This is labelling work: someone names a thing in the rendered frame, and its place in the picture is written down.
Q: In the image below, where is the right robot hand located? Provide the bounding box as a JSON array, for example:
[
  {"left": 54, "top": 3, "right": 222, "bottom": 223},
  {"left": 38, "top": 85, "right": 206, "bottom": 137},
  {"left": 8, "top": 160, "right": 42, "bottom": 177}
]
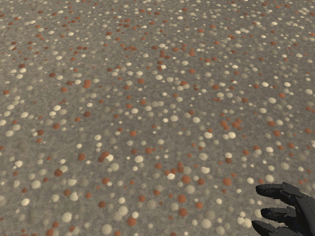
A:
[{"left": 251, "top": 182, "right": 315, "bottom": 236}]

